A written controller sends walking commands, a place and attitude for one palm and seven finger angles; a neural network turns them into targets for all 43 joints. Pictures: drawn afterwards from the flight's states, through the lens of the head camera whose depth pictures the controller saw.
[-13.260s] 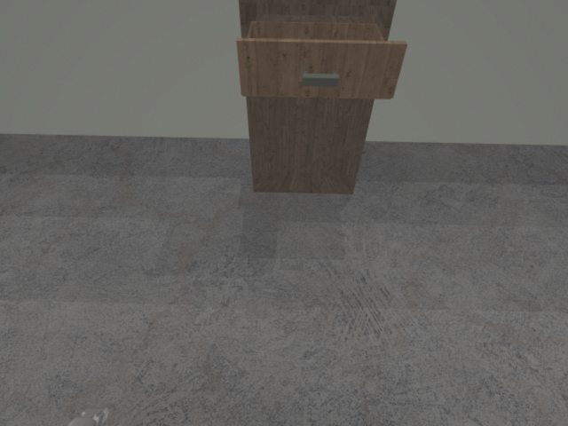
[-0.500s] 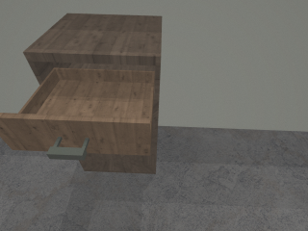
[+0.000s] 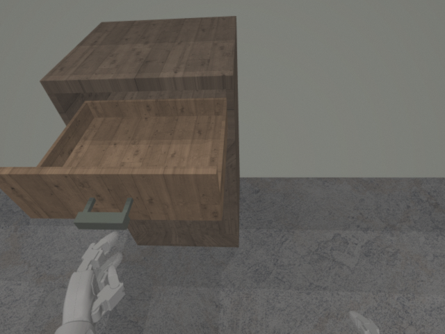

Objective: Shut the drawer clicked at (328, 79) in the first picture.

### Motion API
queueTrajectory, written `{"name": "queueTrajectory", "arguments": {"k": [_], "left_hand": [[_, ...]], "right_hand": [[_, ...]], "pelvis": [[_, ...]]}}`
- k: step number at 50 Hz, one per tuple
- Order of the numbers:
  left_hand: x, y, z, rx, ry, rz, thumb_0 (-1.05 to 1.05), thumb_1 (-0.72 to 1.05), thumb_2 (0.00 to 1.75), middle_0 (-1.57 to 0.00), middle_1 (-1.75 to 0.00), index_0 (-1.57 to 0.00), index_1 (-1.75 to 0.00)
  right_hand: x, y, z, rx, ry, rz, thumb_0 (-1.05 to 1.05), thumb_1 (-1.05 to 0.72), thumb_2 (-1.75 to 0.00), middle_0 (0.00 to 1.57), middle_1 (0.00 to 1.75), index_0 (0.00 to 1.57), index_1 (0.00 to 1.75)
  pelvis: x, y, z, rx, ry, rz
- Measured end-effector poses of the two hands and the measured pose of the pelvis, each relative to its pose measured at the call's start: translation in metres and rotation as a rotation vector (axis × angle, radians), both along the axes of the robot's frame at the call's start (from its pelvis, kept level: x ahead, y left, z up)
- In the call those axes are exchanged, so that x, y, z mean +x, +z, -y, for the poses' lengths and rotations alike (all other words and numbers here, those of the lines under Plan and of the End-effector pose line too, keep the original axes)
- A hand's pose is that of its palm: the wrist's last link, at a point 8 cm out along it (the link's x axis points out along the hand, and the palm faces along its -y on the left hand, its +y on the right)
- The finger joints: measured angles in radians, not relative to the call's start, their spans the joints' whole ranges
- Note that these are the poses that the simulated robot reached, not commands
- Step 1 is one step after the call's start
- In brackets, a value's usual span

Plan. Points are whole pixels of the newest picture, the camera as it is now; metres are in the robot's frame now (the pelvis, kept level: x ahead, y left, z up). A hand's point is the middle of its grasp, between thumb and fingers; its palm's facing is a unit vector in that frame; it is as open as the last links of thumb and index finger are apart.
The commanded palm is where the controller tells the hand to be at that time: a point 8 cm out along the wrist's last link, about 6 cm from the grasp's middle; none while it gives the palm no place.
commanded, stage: raise the hand and make a fist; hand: left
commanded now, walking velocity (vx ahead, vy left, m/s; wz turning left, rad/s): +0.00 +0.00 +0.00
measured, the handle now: (106, 211) +0.36 +0.25 +0.03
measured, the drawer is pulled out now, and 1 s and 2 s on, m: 0.30 0.30 0.30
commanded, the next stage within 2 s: bring the fist close to the handle in 1.68 s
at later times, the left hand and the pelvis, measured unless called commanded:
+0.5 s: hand (121, 311) +0.17 +0.17 +0.02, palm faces -0.17 -0.98 -0.06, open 4.4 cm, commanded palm +0.14 +0.25 +0.03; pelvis -0.05 -0.01 -0.05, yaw +1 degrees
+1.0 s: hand (81, 295) +0.17 +0.21 +0.08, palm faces +0.02 -1.00 -0.07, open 3.1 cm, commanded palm +0.14 +0.26 +0.09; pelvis -0.02 +0.03 -0.02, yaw +0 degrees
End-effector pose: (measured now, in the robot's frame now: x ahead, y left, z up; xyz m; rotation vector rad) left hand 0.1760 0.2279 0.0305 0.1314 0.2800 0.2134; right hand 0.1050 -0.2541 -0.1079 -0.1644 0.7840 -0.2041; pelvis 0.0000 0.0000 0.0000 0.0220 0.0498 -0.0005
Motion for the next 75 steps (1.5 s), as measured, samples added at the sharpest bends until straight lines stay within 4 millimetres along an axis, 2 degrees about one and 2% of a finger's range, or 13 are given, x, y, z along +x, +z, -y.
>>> {"name": "queueTrajectory", "arguments": {"k": [3, 7, 11, 15, 20, 25, 33, 42, 49, 55, 63, 69, 75], "left_hand": [[0.012, 0.011, 0.02, -0.078, -0.139, 0.213, 0.01, 0.94, 0.9, -0.31, -0.43, -0.31, -0.43], [-0.019, -0.022, 0.036, -0.168, -0.284, 0.212, 0.0, 0.93, 0.9, -0.38, -0.51, -0.39, -0.51], [-0.066, -0.052, 0.02, -0.168, -0.207, 0.081, 0.01, 0.91, 0.9, -0.47, -0.6, -0.47, -0.59], [-0.09, -0.035, -0.009, -0.072, -0.067, 0.181, 0.02, 0.9, 0.9, -0.55, -0.68, -0.55, -0.68], [-0.064, 0.001, -0.011, -0.015, -0.182, 0.418, 0.02, 0.91, 0.9, -0.64, -0.79, -0.65, -0.79], [-0.017, -0.006, 0.001, -0.093, -0.385, 0.247, 0.01, 0.9, 0.9, -0.74, -0.9, -0.75, -0.9], [-0.009, 0.015, -0.03, -0.092, -0.175, 0.208, 0.02, 0.9, 0.9, -0.9, -1.07, -0.91, -1.07], [-0.029, 0.021, -0.026, -0.096, -0.253, 0.205, 0.01, 0.91, 0.9, -1.08, -1.27, -1.09, -1.26], [-0.025, 0.05, -0.032, -0.062, -0.218, 0.314, 0.02, 0.9, 0.9, -1.23, -1.42, -1.23, -1.41], [-0.026, 0.067, -0.034, -0.062, -0.221, 0.318, 0.01, 0.9, 0.9, -1.33, -1.53, -1.33, -1.53], [-0.035, 0.079, -0.035, -0.047, -0.231, 0.282, 0.01, 0.9, 0.9, -1.38, -1.59, -1.39, -1.58], [-0.033, 0.095, -0.045, -0.024, -0.194, 0.336, 0.01, 0.9, 0.9, -1.39, -1.6, -1.4, -1.6], [-0.027, 0.08, -0.032, -0.065, -0.235, 0.255, 0.01, 0.9, 0.9, -1.4, -1.6, -1.4, -1.6]], "right_hand": [[0.034, 0.018, 0.008, -0.019, 0.028, 0.143, 0.02, -0.91, -0.89, 0.2, 0.3, 0.2, 0.3], [0.065, 0.041, 0.015, -0.061, 0.09, 0.272, 0.02, -0.91, -0.89, 0.2, 0.3, 0.2, 0.3], [0.084, 0.051, 0.015, -0.102, 0.132, 0.326, 0.01, -0.91, -0.89, 0.2, 0.3, 0.2, 0.3], [0.087, 0.042, 0.001, -0.099, 0.175, 0.33, 0.01, -0.91, -0.89, 0.2, 0.3, 0.2, 0.3], [0.065, 0.01, -0.025, -0.032, 0.216, 0.271, 0.01, -0.9, -0.89, 0.2, 0.3, 0.2, 0.3], [0.022, -0.009, -0.039, 0.039, 0.143, 0.161, 0.02, -0.9, -0.89, 0.21, 0.3, 0.2, 0.3], [-0.021, -0.002, -0.026, 0.006, 0.005, 0.065, 0.02, -0.9, -0.89, 0.21, 0.3, 0.2, 0.3], [0.016, 0.02, -0.026, -0.068, 0.075, 0.159, 0.02, -0.9, -0.89, 0.2, 0.3, 0.2, 0.3], [0.063, 0.045, -0.059, -0.032, 0.15, 0.302, 0.02, -0.9, -0.89, 0.2, 0.3, 0.2, 0.3], [0.083, 0.056, -0.088, 0.032, 0.212, 0.355, 0.02, -0.9, -0.89, 0.21, 0.3, 0.2, 0.3], [0.074, 0.057, -0.096, 0.049, 0.236, 0.328, 0.02, -0.9, -0.89, 0.21, 0.3, 0.2, 0.3], [0.056, 0.05, -0.08, 0.034, 0.221, 0.283, 0.02, -0.9, -0.89, 0.21, 0.3, 0.2, 0.3], [0.04, 0.047, -0.056, 0.008, 0.174, 0.266, 0.02, -0.9, -0.89, 0.21, 0.3, 0.2, 0.3]], "pelvis": [[-0.009, -0.012, 0.005, 0.008, -0.02, -0.052], [-0.019, -0.027, 0.012, 0.013, -0.028, -0.079], [-0.027, -0.038, 0.016, 0.003, -0.013, -0.083], [-0.034, -0.046, 0.017, -0.024, 0.014, -0.085], [-0.047, -0.054, 0.015, -0.053, 0.034, -0.083], [-0.05, -0.046, 0.009, -0.049, 0.017, -0.075], [-0.031, -0.028, -0.007, -0.033, -0.025, -0.067], [-0.021, -0.025, -0.027, -0.051, -0.004, -0.062], [-0.016, -0.021, -0.034, -0.053, 0.002, -0.033], [-0.013, -0.016, -0.038, -0.056, 0.007, -0.002], [-0.018, -0.009, -0.035, -0.051, 0.012, 0.038], [-0.023, -0.006, -0.028, -0.049, 0.017, 0.058], [-0.027, -0.004, -0.021, -0.043, 0.013, 0.064]]}}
